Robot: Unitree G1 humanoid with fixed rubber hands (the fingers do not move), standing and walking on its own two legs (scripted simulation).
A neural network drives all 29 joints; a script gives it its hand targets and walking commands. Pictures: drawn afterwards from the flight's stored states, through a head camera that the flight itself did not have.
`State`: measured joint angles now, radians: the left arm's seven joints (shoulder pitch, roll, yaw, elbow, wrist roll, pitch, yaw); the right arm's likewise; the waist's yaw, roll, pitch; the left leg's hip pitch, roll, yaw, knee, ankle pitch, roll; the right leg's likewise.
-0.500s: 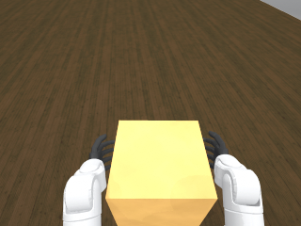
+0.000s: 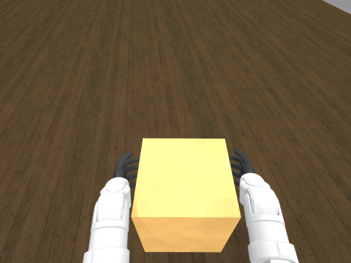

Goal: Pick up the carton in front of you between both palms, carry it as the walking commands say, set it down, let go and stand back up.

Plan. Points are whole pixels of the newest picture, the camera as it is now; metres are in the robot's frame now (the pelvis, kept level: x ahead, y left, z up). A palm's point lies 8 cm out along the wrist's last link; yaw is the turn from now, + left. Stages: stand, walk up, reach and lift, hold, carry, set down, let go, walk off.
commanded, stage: carry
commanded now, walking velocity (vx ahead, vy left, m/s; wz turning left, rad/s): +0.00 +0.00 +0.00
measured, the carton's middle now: (183, 197) +0.29 +0.00 -0.05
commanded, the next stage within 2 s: hold in 0.32 s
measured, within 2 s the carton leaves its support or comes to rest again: neither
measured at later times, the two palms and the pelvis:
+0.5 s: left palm (107, 193) +0.26 +0.17 +0.04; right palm (239, 182) +0.28 -0.13 +0.04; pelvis -0.02 +0.00 +0.01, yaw +4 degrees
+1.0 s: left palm (123, 201) +0.29 +0.17 -0.08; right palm (228, 193) +0.31 -0.13 -0.09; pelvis -0.07 -0.03 -0.03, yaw +10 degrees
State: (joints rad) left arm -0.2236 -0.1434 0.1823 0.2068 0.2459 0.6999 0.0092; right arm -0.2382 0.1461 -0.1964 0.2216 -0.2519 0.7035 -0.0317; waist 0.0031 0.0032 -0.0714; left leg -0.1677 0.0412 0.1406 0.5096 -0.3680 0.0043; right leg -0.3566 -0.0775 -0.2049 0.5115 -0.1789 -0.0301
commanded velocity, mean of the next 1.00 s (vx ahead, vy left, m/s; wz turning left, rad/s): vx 0.00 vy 0.00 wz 0.00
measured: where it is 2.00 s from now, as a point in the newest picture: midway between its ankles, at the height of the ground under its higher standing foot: outside the picture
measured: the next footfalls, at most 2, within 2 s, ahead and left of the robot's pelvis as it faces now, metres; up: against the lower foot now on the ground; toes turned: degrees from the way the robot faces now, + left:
none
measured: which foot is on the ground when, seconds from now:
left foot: down 0.00-1.00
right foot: down 0.00-1.00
